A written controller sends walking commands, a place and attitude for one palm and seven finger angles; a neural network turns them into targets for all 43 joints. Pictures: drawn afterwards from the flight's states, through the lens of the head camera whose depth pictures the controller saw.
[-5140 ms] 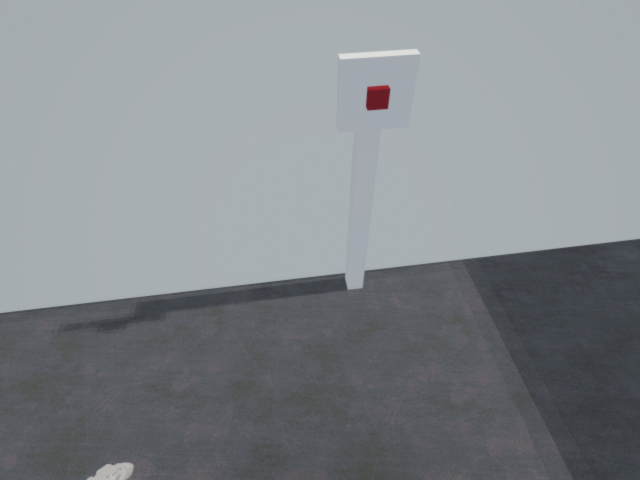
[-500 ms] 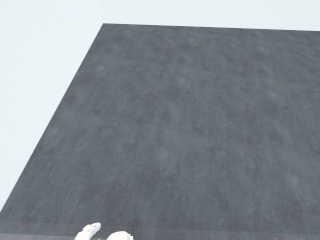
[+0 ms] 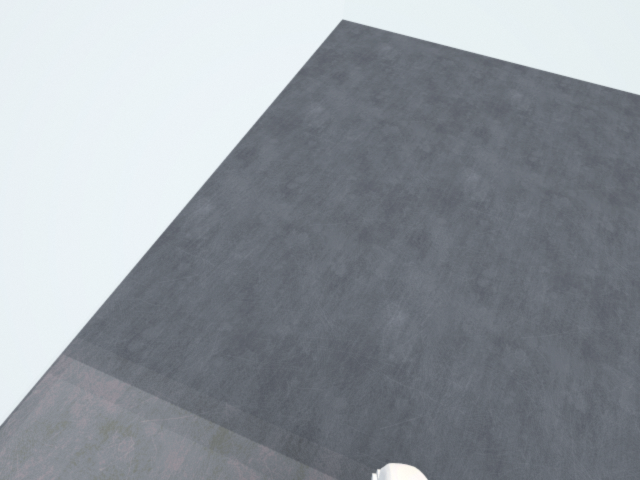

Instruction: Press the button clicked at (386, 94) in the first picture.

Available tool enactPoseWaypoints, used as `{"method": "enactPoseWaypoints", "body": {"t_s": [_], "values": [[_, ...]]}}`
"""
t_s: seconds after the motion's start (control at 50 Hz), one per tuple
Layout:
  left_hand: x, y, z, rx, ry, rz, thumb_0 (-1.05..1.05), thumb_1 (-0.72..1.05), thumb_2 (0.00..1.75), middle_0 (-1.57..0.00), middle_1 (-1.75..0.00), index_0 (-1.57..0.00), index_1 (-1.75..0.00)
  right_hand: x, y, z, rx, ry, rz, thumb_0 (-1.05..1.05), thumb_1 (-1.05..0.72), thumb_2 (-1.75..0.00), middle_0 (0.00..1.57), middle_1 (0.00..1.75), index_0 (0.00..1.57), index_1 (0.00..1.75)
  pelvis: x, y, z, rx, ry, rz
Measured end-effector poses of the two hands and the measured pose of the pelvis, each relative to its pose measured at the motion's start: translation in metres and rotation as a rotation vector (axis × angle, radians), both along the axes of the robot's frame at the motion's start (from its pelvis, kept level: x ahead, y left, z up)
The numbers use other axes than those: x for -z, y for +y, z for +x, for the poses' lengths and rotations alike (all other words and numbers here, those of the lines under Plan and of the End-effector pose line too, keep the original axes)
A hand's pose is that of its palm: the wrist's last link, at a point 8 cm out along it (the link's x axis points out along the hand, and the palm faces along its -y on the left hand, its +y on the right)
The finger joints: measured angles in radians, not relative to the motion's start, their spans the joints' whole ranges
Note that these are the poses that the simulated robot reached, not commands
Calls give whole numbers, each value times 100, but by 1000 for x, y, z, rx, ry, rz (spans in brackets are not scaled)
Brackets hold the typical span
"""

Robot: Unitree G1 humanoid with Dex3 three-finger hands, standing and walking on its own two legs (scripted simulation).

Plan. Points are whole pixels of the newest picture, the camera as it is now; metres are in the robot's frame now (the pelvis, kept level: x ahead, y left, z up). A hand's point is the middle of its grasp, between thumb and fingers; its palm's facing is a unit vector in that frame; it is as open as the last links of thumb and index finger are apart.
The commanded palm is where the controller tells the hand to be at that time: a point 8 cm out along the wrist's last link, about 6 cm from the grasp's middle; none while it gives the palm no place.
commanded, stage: turn to face it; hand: left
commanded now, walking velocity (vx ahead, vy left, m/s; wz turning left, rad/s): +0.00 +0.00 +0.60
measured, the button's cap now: out of the picture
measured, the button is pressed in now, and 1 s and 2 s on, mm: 0 0 0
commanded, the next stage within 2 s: take the last steps up to it in 1.90 s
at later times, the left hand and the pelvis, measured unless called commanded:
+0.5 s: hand out of the picture -0.02 +0.14 -0.15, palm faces +0.34 -0.90 -0.27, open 7.4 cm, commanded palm none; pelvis -0.03 -0.07 +0.00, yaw +20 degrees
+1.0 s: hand out of the picture -0.11 +0.21 -0.16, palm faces +0.63 -0.74 -0.25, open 7.4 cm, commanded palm none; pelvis -0.06 -0.03 +0.00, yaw +38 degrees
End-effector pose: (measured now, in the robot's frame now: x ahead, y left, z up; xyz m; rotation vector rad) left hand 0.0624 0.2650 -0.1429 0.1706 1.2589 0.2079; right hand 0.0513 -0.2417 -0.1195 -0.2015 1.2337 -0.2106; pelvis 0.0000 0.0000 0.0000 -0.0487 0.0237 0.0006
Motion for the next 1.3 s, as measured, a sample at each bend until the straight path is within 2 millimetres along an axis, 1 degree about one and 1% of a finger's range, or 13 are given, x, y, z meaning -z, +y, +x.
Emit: {"method": "enactPoseWaypoints", "body": {"t_s": [0.12,0.24,0.3,0.36,0.48,0.54,0.6,0.74,0.8,0.92,1.06,1.18,1.3], "values": [[-8,-13,-4,-48,-57,15,1,91,90,-20,-30,-19,-30,6,-13,7,-53,2,21,0,-90,-90,20,30,20,30,1,-15,-9,-74,1,9],[-17,-45,-13,-88,-131,29,1,91,90,-20,-30,-19,-30,20,-45,11,-105,7,35,0,-90,-90,20,30,20,30,7,-43,-22,-156,2,28],[-19,-61,-32,-121,-153,54,1,91,90,-20,-30,-20,-30,30,-62,17,-133,10,44,0,-90,-90,20,30,20,30,12,-58,-29,-195,-2,46],[-27,-74,-59,-173,-127,58,1,91,90,-20,-30,-20,-30,26,-73,25,-184,22,44,1,-90,-90,20,30,20,30,5,-66,-31,-248,-14,59],[-28,-88,-101,-260,-81,51,1,90,90,-20,-30,-20,-30,19,-78,39,-272,41,38,1,-91,-90,19,30,19,30,-1,-75,-34,-335,-16,85],[-23,-90,-123,-313,-64,38,1,90,90,-20,-30,-20,-30,18,-70,49,-331,68,24,1,-91,-90,19,30,19,30,0,-73,-36,-382,-12,86],[-15,-89,-150,-370,-31,21,1,90,90,-20,-30,-20,-30,18,-52,66,-402,70,12,1,-91,-90,19,30,19,30,3,-67,-40,-423,-5,84],[19,-68,-225,-521,72,-25,1,90,90,-20,-30,-20,-30,13,23,114,-581,-61,-7,1,-91,-90,19,30,19,30,20,-38,-54,-513,9,63],[18,-57,-241,-555,107,-22,1,91,90,-20,-30,-20,-30,1,47,121,-621,-113,-1,0,-91,-90,20,30,20,30,15,-31,-57,-531,2,48],[0,-35,-229,-601,5,10,1,91,90,-20,-30,-19,-30,-8,67,118,-682,-104,-1,0,-90,-90,20,30,20,30,3,-26,-60,-607,-6,25],[-18,-28,-197,-626,-120,68,1,91,90,-20,-30,-19,-30,4,60,112,-717,-36,22,0,-90,-90,20,30,20,30,2,-35,-55,-691,0,37],[-28,-45,-175,-645,-196,133,1,91,90,-20,-30,-19,-30,31,36,120,-734,26,46,0,-90,-90,20,30,20,30,13,-56,-40,-768,14,60],[-40,-83,-195,-723,-167,146,1,90,90,-20,-30,-20,-30,33,27,136,-792,71,49,1,-90,-90,20,30,20,30,5,-67,-33,-860,-3,88]]}}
